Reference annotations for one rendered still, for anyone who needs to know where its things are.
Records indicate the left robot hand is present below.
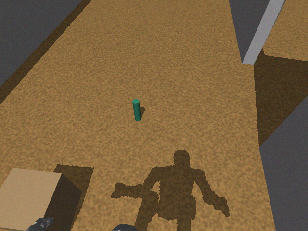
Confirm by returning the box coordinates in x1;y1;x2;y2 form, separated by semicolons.
26;217;54;231

